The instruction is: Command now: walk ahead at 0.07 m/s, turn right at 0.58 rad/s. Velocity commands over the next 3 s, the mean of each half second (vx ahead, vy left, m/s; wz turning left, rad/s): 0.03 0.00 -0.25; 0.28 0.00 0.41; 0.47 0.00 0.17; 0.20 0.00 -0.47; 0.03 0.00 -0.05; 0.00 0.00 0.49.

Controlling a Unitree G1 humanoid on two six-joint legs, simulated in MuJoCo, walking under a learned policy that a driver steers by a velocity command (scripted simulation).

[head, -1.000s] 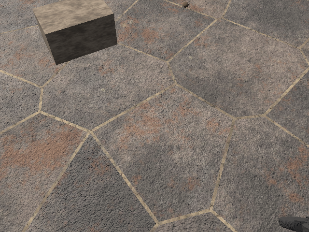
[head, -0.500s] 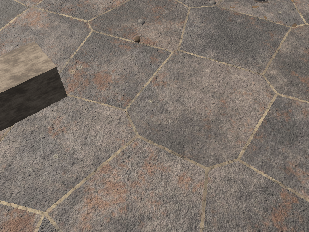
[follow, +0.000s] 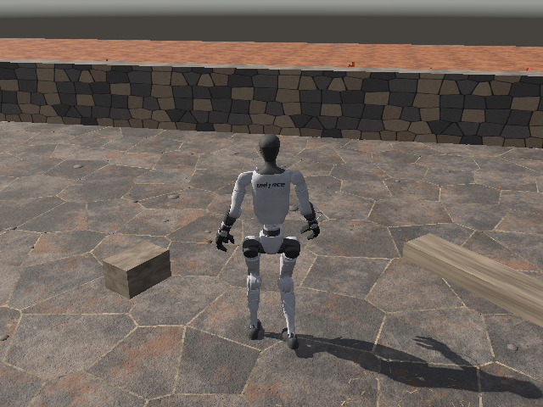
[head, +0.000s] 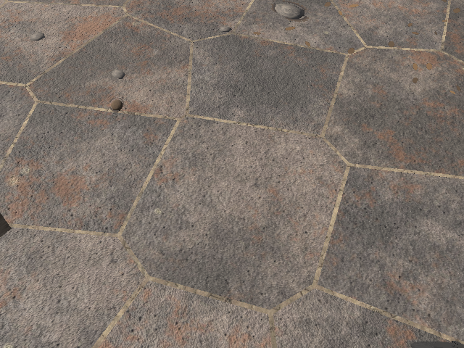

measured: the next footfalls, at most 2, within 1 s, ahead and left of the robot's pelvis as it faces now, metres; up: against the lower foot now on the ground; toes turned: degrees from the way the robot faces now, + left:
right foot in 0.32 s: +0.05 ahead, -0.14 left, +0.00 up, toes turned -5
left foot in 0.84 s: +0.17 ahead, +0.13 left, +0.00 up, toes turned +8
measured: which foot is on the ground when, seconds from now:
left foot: down 0.00-0.52, up 0.54-0.82, down 0.84-1.00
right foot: up 0.00-0.30, down 0.32-0.84, up 0.86-1.00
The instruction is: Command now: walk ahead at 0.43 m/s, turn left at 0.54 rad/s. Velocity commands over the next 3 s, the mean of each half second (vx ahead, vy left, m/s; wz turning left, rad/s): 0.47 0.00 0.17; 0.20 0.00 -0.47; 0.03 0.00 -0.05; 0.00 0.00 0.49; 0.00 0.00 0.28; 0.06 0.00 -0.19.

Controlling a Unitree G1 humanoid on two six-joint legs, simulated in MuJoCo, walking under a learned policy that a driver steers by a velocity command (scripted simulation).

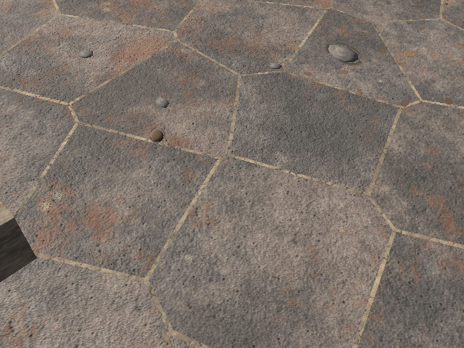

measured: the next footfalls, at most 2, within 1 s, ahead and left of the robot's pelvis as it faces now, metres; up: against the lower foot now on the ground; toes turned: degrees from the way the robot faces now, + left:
right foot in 0.32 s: +0.39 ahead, -0.09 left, +0.00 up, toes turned +8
left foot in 0.76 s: +0.58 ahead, +0.11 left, +0.00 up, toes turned -6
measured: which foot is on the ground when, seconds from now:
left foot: down 0.00-0.34, up 0.36-0.74, down 0.76-1.00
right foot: up 0.00-0.30, down 0.32-0.76, up 0.78-1.00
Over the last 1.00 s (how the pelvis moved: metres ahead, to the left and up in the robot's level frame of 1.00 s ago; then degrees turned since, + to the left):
0.16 0.06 0.01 10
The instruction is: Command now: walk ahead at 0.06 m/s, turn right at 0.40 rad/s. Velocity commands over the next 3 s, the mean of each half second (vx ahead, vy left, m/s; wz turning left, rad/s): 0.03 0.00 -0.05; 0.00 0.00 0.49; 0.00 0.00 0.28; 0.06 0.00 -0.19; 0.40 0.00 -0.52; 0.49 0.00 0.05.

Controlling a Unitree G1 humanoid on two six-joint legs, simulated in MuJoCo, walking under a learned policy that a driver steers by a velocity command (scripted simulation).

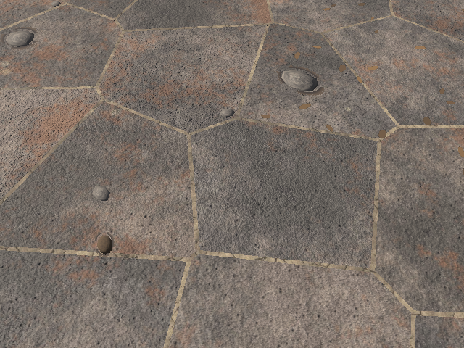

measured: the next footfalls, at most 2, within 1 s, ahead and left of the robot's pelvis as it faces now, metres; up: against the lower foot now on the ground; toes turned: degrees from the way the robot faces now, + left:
right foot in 0.18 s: +0.06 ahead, -0.14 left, +0.00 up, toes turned -2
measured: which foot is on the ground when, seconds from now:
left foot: down 0.00-1.00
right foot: up 0.00-0.16, down 0.18-0.62, up 0.64-1.00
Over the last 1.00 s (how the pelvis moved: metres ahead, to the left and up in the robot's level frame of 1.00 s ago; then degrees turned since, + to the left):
0.48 0.04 -0.01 -14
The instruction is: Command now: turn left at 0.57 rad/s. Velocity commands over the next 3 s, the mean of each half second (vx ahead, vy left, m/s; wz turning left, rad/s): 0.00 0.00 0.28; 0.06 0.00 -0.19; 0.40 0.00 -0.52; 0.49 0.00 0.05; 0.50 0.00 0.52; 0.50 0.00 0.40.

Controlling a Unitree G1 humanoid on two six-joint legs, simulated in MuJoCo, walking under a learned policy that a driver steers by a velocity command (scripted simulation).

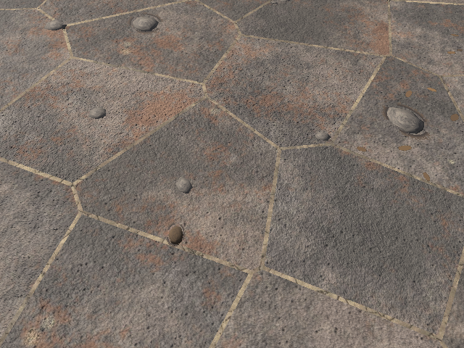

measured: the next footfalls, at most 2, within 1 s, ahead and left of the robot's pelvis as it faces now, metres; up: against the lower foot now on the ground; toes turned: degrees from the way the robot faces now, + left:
right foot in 0.16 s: +0.06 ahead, -0.15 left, +0.00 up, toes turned +10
left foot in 0.48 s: +0.00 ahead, +0.11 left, +0.00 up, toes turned +3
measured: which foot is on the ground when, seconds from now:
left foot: down 0.00-0.16, up 0.18-0.46, down 0.48-0.98, up 1.00-1.00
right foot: up 0.00-0.14, down 0.16-0.76, up 0.78-0.98, down 1.00-1.00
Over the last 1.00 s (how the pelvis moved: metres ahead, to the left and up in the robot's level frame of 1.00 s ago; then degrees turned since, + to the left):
0.04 0.01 0.01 18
